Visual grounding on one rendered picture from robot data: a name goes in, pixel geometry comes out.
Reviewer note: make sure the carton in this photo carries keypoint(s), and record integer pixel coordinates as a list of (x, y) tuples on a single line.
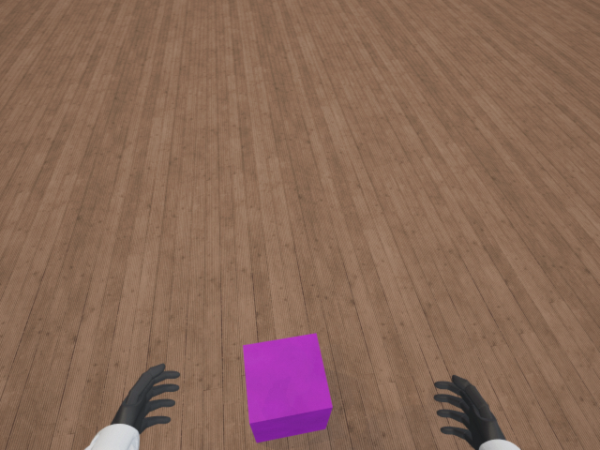
[(287, 390)]

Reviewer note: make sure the left robot forearm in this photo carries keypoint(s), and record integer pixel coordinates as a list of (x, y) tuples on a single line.
[(116, 437)]

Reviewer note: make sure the right robot hand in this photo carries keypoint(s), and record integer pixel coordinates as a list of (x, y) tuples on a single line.
[(481, 424)]

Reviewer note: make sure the left robot hand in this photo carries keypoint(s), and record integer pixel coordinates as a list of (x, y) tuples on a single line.
[(136, 405)]

